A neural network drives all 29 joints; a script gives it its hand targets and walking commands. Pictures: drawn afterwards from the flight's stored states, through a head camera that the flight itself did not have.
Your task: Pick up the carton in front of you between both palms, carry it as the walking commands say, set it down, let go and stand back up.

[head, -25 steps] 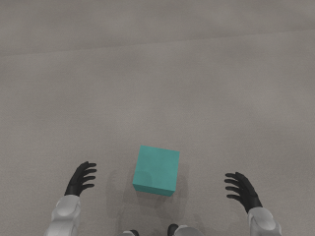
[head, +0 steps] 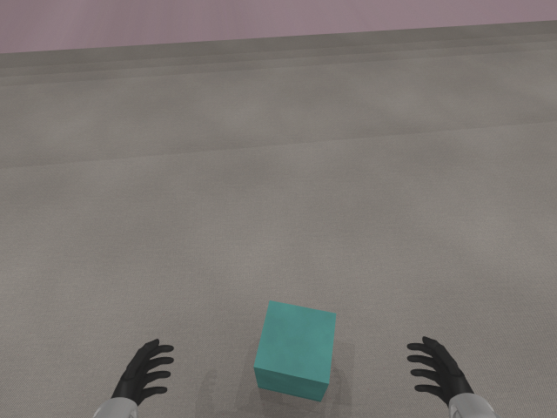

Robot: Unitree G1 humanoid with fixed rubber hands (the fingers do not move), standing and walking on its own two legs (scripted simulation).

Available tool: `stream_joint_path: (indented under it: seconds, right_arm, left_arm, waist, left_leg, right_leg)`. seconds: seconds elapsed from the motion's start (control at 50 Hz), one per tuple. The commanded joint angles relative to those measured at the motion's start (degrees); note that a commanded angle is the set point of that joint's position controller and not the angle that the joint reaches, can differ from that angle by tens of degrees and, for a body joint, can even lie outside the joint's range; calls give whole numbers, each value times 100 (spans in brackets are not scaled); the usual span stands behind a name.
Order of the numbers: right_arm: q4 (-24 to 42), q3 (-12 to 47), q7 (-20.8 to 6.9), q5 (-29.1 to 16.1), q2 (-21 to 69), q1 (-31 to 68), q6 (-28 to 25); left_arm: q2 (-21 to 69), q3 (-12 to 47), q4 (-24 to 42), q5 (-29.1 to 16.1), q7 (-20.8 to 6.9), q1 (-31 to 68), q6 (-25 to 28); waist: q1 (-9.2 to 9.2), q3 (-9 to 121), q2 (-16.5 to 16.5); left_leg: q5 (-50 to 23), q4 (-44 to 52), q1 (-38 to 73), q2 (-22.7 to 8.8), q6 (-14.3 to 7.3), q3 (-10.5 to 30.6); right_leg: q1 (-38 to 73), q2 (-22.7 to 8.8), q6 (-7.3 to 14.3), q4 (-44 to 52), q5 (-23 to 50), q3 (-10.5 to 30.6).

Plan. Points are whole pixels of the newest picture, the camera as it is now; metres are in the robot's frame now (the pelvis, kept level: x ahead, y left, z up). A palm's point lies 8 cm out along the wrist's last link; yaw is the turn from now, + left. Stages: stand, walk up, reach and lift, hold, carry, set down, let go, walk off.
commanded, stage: let go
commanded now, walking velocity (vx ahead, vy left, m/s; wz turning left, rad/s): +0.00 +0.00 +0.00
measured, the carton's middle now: (295, 352) +0.40 -0.03 -0.65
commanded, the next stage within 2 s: stand in 0.12 s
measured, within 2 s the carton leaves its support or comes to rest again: neither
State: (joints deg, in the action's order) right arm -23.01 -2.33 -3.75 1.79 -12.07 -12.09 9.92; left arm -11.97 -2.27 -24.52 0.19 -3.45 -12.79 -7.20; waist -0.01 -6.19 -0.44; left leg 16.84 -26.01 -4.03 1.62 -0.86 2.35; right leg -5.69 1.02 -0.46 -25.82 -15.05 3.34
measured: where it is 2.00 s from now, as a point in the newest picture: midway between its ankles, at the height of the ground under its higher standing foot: outside the picture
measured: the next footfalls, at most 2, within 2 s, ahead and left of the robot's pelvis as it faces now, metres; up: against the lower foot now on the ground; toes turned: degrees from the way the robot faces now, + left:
none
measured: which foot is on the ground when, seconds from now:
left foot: down 0.00-1.00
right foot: down 0.00-1.00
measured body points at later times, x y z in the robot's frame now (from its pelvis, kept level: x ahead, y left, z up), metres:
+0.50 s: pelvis +0.01 -0.01 +0.00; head +0.02 -0.02 +0.45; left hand +0.14 +0.29 -0.09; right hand +0.16 -0.30 -0.10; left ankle -0.02 +0.11 -0.74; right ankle -0.01 -0.13 -0.74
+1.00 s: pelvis +0.01 -0.02 +0.00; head +0.01 -0.02 +0.45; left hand +0.12 +0.29 -0.10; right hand +0.14 -0.31 -0.11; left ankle -0.02 +0.11 -0.74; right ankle -0.01 -0.13 -0.74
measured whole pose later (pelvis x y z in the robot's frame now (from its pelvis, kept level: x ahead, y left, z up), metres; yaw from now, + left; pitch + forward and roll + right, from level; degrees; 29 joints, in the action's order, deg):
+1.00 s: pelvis +0.01 -0.02 +0.00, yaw +1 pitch -2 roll +0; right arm -49.8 -0.6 1.6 1.8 -20.9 -9.2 -0.3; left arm -19.9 -1.7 -50.4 1.6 1.1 -9.3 0.0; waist 0.2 -0.9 -1.0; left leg 16.1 -24.1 -6.3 0.5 0.5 3.3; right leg -7.8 1.6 0.8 -24.3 -14.8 1.6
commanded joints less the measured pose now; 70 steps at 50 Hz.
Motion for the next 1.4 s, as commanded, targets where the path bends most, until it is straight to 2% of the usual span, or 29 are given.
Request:
stream_joint_path:
  seconds: [0.0,0.1,0.12,0.16,0.2,0.34,0.56,0.74,1.38]
  right_arm:
    - [739,-132,169,21,-681,263,189]
    - [773,-42,256,-22,-601,277,303]
    - [-96,-253,466,-10,-1209,488,-182]
    - [-312,-234,509,48,-1106,260,-547]
    - [-525,-239,472,72,-1131,297,-739]
    - [-1098,-181,453,56,-1354,357,-952]
    - [-1713,-114,533,32,-1580,305,-1033]
    - [-2017,-66,557,8,-1650,383,-1064]
    - [-2976,51,513,-43,-1885,538,-1119]
  left_arm:
    - [-485,-125,427,-8,136,86,179]
    - [-550,-133,484,-21,156,209,155]
    - [-1271,-334,-366,248,368,80,322]
    - [-1348,-330,-510,313,447,111,489]
    - [-1233,-291,-605,298,443,265,589]
    - [-1358,-267,-1046,238,419,249,718]
    - [-1589,-229,-1590,183,492,243,754]
    - [-1628,-189,-1926,153,497,382,765]
    - [-1875,-75,-2877,96,434,637,812]
  waist:
    - [-2,450,-66]
    - [-13,374,-87]
    - [89,236,-386]
    - [-22,327,-57]
    - [-26,404,-4]
    - [2,943,87]
    - [5,928,47]
    - [20,869,-6]
    - [33,564,14]
  left_leg:
    - [-1596,299,-143,0,209,-114]
    - [-1385,291,-230,50,156,-154]
    - [-479,40,-1010,-225,248,8]
    - [162,61,-835,-262,201,138]
    - [351,103,-813,-326,127,266]
    - [-1197,-41,-570,-465,95,332]
    - [-1889,30,-379,-551,82,398]
    - [-1905,205,-330,-601,80,434]
    - [-1069,802,-356,-711,24,576]
  right_leg:
    - [45,330,-26,127,832,-351]
    - [-26,291,-50,122,890,-289]
    - [-722,-212,-98,171,658,-52]
    - [-1000,-350,-13,332,-108,220]
    - [-1124,-336,35,357,-494,277]
    - [-579,-400,95,68,1204,266]
    - [-277,-487,125,83,1904,279]
    - [-146,-528,136,204,1912,292]
    - [-82,-638,170,775,1092,423]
